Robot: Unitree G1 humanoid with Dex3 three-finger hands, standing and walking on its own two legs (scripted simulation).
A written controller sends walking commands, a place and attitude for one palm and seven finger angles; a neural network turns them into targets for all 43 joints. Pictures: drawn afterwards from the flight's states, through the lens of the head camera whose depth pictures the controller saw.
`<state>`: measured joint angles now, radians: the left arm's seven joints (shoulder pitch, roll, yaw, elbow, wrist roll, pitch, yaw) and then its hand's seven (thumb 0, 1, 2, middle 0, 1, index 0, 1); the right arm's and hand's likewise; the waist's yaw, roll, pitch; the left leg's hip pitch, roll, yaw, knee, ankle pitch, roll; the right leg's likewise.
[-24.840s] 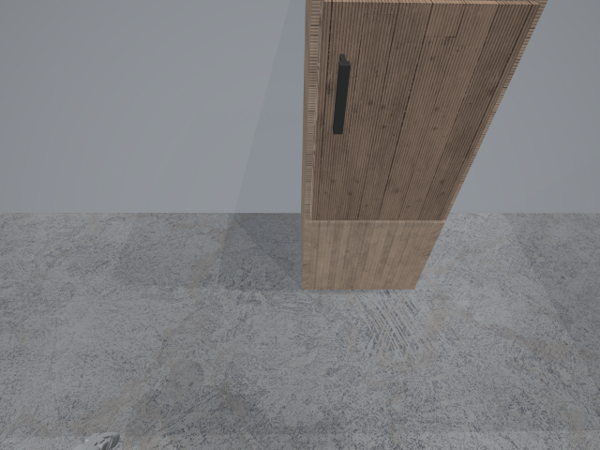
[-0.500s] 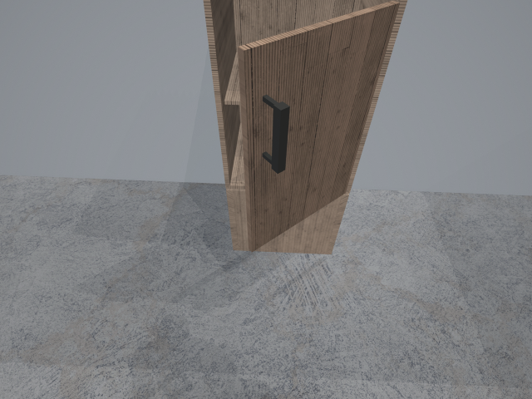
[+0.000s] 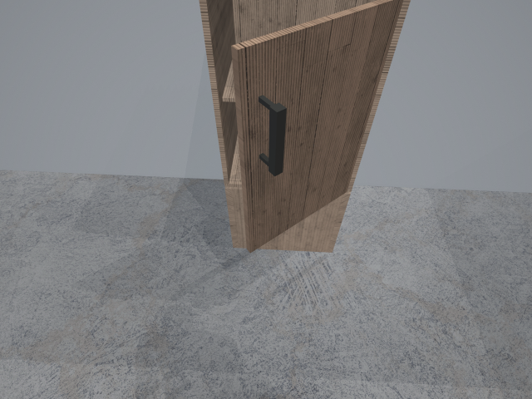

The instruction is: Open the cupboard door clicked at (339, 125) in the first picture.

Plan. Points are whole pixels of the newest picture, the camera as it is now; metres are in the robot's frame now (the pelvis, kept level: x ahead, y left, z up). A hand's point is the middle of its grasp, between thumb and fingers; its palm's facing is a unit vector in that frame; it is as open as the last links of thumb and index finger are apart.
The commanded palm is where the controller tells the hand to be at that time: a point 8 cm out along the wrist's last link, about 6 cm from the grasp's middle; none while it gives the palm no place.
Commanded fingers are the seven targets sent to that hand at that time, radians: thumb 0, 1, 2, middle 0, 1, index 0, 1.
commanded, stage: look to check the result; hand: left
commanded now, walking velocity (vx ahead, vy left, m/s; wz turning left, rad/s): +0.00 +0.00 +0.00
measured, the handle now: (270, 137) +0.55 +0.03 +0.08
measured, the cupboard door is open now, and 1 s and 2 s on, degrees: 40 40 40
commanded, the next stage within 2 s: walk to a spot facing it in 0.18 s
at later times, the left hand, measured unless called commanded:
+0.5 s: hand out of the picture -0.01 +0.16 -0.18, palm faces +0.02 -0.98 -0.18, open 7.4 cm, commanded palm none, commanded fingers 0.00 0.90 0.90 -0.20 -0.30 -0.20 -0.30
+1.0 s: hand out of the picture +0.09 +0.14 -0.16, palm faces -0.25 -0.92 -0.29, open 7.4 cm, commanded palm none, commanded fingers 0.00 0.90 0.90 -0.20 -0.30 -0.20 -0.30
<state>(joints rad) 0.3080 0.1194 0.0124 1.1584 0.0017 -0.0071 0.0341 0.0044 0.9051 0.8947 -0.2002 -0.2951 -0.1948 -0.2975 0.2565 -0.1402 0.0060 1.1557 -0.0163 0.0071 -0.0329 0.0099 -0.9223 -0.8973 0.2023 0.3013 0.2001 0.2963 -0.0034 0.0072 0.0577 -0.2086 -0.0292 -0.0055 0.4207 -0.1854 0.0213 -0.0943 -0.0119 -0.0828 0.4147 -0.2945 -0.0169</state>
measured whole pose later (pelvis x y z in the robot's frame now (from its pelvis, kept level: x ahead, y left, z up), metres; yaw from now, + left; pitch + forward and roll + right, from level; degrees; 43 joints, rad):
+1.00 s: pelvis -0.02 -0.04 +0.00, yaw -20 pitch +1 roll +3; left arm 0.23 0.19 0.08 0.96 0.02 0.02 0.01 0.00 0.90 0.89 -0.20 -0.30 -0.20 -0.30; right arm 0.08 -0.23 -0.07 0.94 -0.01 0.05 -0.02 0.01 -0.91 -0.90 0.20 0.30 0.20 0.30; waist 0.03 0.01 0.12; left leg -0.48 0.03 0.00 1.08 -0.41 -0.06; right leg -0.25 0.05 0.08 0.51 -0.26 -0.07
